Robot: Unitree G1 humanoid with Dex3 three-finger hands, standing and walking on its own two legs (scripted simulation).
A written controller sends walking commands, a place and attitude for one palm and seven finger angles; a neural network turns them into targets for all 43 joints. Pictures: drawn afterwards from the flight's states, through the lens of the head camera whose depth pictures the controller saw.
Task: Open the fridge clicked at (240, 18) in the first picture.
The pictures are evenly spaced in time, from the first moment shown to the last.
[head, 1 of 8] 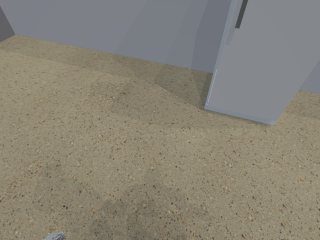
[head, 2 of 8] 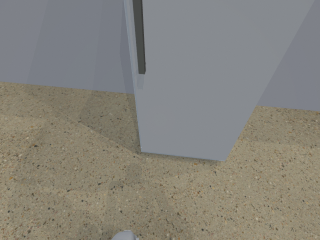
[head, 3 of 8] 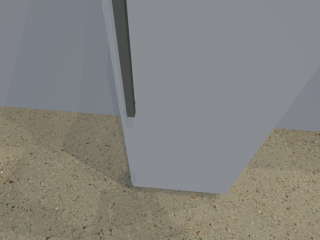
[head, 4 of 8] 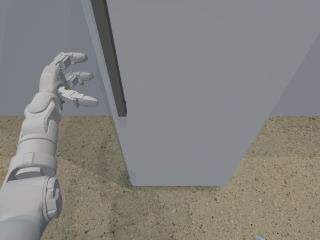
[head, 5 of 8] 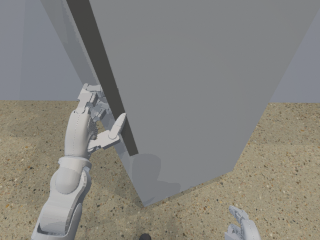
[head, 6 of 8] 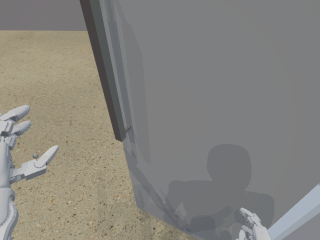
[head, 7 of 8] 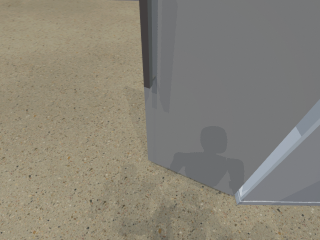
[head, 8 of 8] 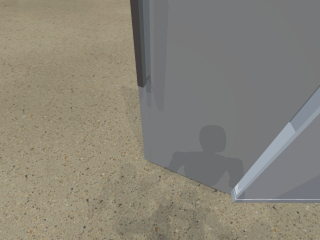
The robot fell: no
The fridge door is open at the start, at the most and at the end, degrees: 0 68 66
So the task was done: yes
